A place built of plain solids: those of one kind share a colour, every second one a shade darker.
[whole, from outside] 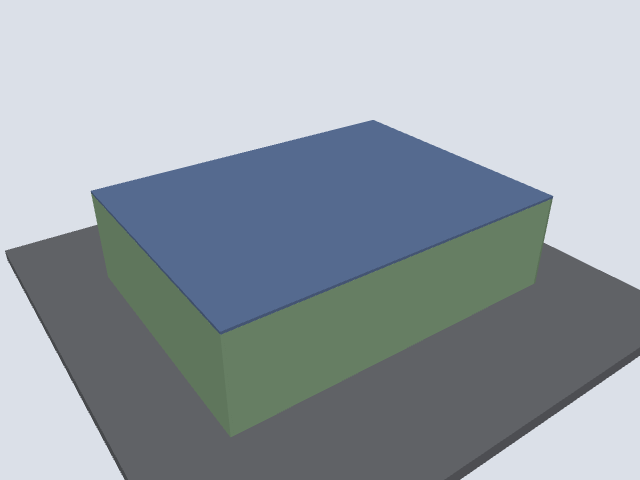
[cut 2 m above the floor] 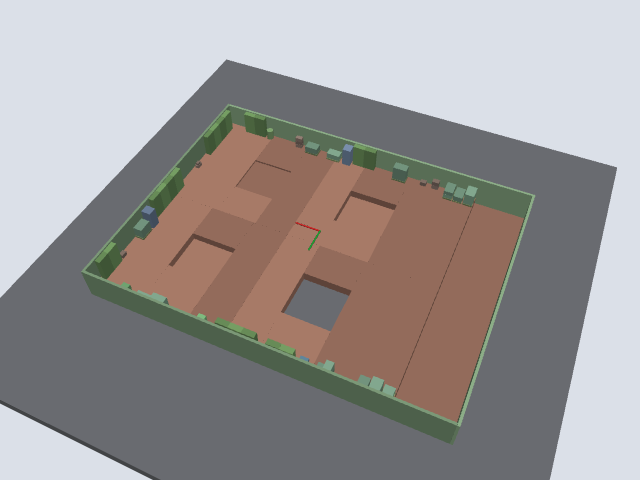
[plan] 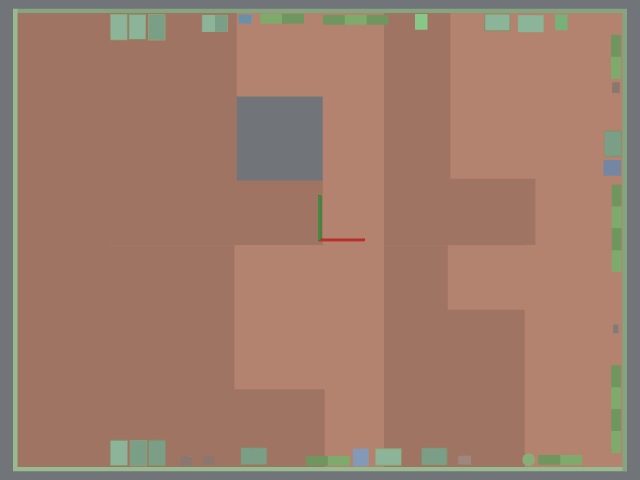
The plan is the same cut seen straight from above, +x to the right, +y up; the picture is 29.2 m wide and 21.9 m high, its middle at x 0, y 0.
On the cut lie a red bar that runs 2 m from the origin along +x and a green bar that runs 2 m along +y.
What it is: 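A closed goods hall without a stair; its walked floor is a bank 0.77 m over the ground, with five rectangular fields in it; some sunk deep, some a low step down, some level and merely marked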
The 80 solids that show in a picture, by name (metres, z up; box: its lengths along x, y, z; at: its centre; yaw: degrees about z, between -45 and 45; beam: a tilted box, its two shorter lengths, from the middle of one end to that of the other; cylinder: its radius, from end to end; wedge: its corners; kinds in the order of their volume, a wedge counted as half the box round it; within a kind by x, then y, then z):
{
 "floor_1": {"box": [4.24, 20.75, 0.17], "at": [-11.7, 0.0, 0.04]},
 "floor_2": {"box": [5.71, 10.14, 0.82], "at": [-6.75, -5.31, 0.36]},
 "floor_3": {"box": [5.8, 10.61, 0.82], "at": [-6.7, 5.07, 0.36]},
 "floor_4": {"box": [4.11, 3.57, 0.82], "at": [-1.84, -8.59, 0.36]},
 "floor_5": {"box": [4.15, 3.69, 0.15], "at": [-1.84, -4.98, 0.03]},
 "floor_6": {"box": [4.11, 2.92, 0.82], "at": [-1.84, -1.69, 0.36]},
 "floor_7": {"box": [3.92, 2.94, 0.82], "at": [-1.84, 1.24, 0.36]},
 "floor_8": {"box": [3.92, 3.83, 0.82], "at": [-1.84, 8.46, 0.36]},
 "floor_9": {"box": [2.81, 10.61, 0.82], "at": [1.52, 5.07, 0.36]},
 "floor_10": {"box": [2.71, 10.14, 0.82], "at": [1.57, -5.31, 0.36]},
 "floor_11": {"box": [2.91, 10.14, 0.82], "at": [4.38, -5.31, 0.36]},
 "floor_12": {"box": [3.03, 10.61, 0.82], "at": [4.44, 5.07, 0.36]},
 "floor_13": {"box": [3.51, 3.58, 0.82], "at": [7.59, -8.59, 0.36]},
 "floor_14": {"box": [3.55, 3.65, 0.66], "at": [7.59, -4.99, 0.28]},
 "floor_15": {"box": [3.51, 2.95, 0.82], "at": [7.59, -1.71, 0.36]},
 "floor_16": {"box": [3.88, 3.02, 0.82], "at": [7.89, 1.28, 0.36]},
 "floor_17": {"box": [3.92, 3.54, 0.16], "at": [7.89, 4.54, 0.03]},
 "floor_18": {"box": [3.88, 4.09, 0.82], "at": [7.89, 8.33, 0.36]},
 "floor_19": {"box": [0.04, 3.04, 0.19], "at": [9.83, 1.27, 0.66]},
 "floor_20": {"box": [0.04, 4.07, 0.19], "at": [9.83, 8.32, 0.66]},
 "floor_21": {"box": [4.48, 10.14, 0.82], "at": [11.58, -5.31, 0.36]},
 "floor_22": {"box": [3.99, 10.61, 0.82], "at": [11.83, 5.07, 0.36]},
 "wall_1": {"box": [0.2, 21.11, 7.71], "at": [-13.9, 0.0, 3.8]},
 "wall_2": {"box": [27.61, 0.2, 7.71], "at": [0.0, -10.46, 3.8]},
 "wall_3": {"box": [27.61, 0.2, 7.71], "at": [0.0, 10.46, 3.8]},
 "wall_4": {"box": [0.2, 21.11, 7.71], "at": [13.9, 0.0, 3.8]},
 "roof_1": {"box": [28.01, 21.11, 0.2], "at": [0.0, 0.0, 7.75]},
 "shelving_1": {"box": [1.0, 0.45, 2.1], "at": [-2.23, 10.1, 1.82]},
 "shelving_2": {"box": [1.0, 0.45, 2.1], "at": [-1.23, 10.1, 1.82]},
 "shelving_3": {"box": [1.0, 0.45, 2.1], "at": [-0.14, -10.08, 1.82]},
 "shelving_4": {"box": [1.0, 0.45, 2.1], "at": [0.63, 10.04, 1.82]},
 "shelving_5": {"box": [1.0, 0.45, 2.1], "at": [0.86, -10.08, 1.82]},
 "shelving_6": {"box": [1.0, 0.45, 2.1], "at": [1.63, 10.04, 1.82]},
 "shelving_7": {"box": [1.0, 0.45, 2.1], "at": [2.63, 10.04, 1.82]},
 "shelving_8": {"box": [1.0, 0.45, 2.1], "at": [10.46, -10.04, 1.82]},
 "shelving_9": {"box": [1.0, 0.45, 2.1], "at": [11.46, -10.04, 1.82]},
 "shelving_10": {"box": [0.45, 1.0, 2.1], "at": [13.51, -9.22, 1.82]},
 "shelving_11": {"box": [0.45, 1.0, 2.1], "at": [13.51, -8.22, 1.82]},
 "shelving_12": {"box": [0.45, 1.0, 2.1], "at": [13.51, -7.22, 1.82]},
 "shelving_13": {"box": [0.45, 1.0, 2.1], "at": [13.51, -6.22, 1.82]},
 "shelving_14": {"box": [0.45, 1.0, 2.1], "at": [13.51, 7.86, 1.82]},
 "shelving_15": {"box": [0.45, 1.0, 2.1], "at": [13.51, 8.86, 1.82]},
 "shelving_16": {"box": [0.45, 1.0, 2.1], "at": [13.54, -0.97, 1.82]},
 "shelving_17": {"box": [0.45, 1.0, 2.1], "at": [13.54, 0.03, 1.82]},
 "shelving_18": {"box": [0.45, 1.0, 2.1], "at": [13.54, 1.03, 1.82]},
 "shelving_19": {"box": [0.45, 1.0, 2.1], "at": [13.54, 2.03, 1.82]},
 "load_1": {"box": [0.73, 1.13, 0.65], "at": [-9.18, 9.72, 1.24], "yaw": 0.1},
 "load_2": {"box": [0.78, 1.12, 1.05], "at": [-9.17, -9.72, 1.43]},
 "load_3": {"box": [0.75, 1.11, 0.56], "at": [-8.33, 9.72, 1.75], "yaw": -0.2},
 "load_4": {"box": [0.75, 1.17, 0.49], "at": [-8.28, -9.72, 1.15], "yaw": 0.2},
 "load_5": {"box": [0.73, 1.14, 0.6], "at": [-7.45, 9.71, 1.21], "yaw": -0.1},
 "load_6": {"box": [0.75, 1.12, 0.36], "at": [-7.44, -9.72, 1.46]},
 "load_7": {"box": [0.57, 0.77, 0.71], "at": [-5.08, 9.88, 1.98], "yaw": -0.1},
 "load_8": {"box": [1.15, 0.77, 0.71], "at": [-4.8, 9.89, 1.27]},
 "load_9": {"box": [1.15, 0.73, 1.24], "at": [-3.02, -9.86, 1.53], "yaw": -0.3},
 "load_10": {"box": [1.15, 0.7, 0.51], "at": [3.12, -9.9, 1.16], "yaw": -0.1},
 "load_11": {"box": [1.12, 0.76, 0.58], "at": [5.21, -9.88, 1.2]},
 "load_12": {"box": [1.11, 0.73, 0.6], "at": [8.09, 9.93, 1.81], "yaw": -0.2},
 "load_13": {"box": [1.14, 0.77, 0.46], "at": [9.62, 9.87, 1.14], "yaw": -0.2},
 "load_14": {"box": [0.75, 1.11, 0.9], "at": [13.36, 4.39, 1.36], "yaw": 0.3},
 "cage_trolley_1": {"box": [0.72, 0.8, 1.66], "at": [1.86, -9.92, 1.6], "yaw": 0.8},
 "cage_trolley_2": {"box": [0.8, 0.72, 1.66], "at": [13.34, 3.29, 1.6], "yaw": -0.7},
 "pallet_1": {"box": [0.8, 1.2, 0.14], "at": [-9.18, -9.72, 0.84]},
 "pallet_2": {"box": [0.8, 1.2, 0.14], "at": [-9.18, 9.71, 0.84]},
 "pallet_3": {"box": [0.8, 1.2, 0.14], "at": [-7.44, 9.71, 0.84]},
 "pallet_4": {"box": [0.8, 1.2, 0.14], "at": [-7.43, -9.72, 0.84]},
 "pallet_5": {"box": [1.2, 0.8, 0.14], "at": [-3.02, -9.86, 0.84]},
 "pallet_6": {"box": [1.2, 0.8, 0.14], "at": [3.12, -9.9, 0.84]},
 "pallet_7": {"box": [1.2, 0.8, 0.14], "at": [8.09, 9.93, 0.84]},
 "pallet_8": {"box": [0.8, 1.2, 0.14], "at": [13.37, 4.39, 0.84]},
 "bin_1": {"box": [0.58, 0.72, 1.06], "at": [4.62, 9.95, 1.3]},
 "bin_2": {"box": [0.58, 0.72, 1.06], "at": [11.01, 9.92, 1.3]},
 "carton_1": {"box": [0.57, 0.45, 0.38], "at": [-6.12, -10.1, 1.34], "yaw": -1.2},
 "carton_2": {"box": [0.5, 0.39, 0.35], "at": [-5.08, -10.04, 0.94], "yaw": 1.4},
 "carton_3": {"box": [0.59, 0.39, 0.35], "at": [6.6, -10.05, 1.63], "yaw": -0.5},
 "carton_4": {"box": [0.24, 0.37, 0.2], "at": [13.49, -4.06, 1.14], "yaw": -0.4},
 "carton_5": {"box": [0.34, 0.53, 0.28], "at": [13.5, -4.06, 0.91], "yaw": 0.5},
 "carton_6": {"box": [0.36, 0.5, 0.34], "at": [13.5, 6.95, 0.94], "yaw": -0.9},
 "drum_1": {"cylinder": 0.29, "from": [9.52, -10.02, 0.77], "to": [9.52, -10.02, 1.65]},
 "crate_1": {"box": [0.6, 0.4, 0.3], "at": [-3.42, 10.08, 2.12], "yaw": 0.4}
}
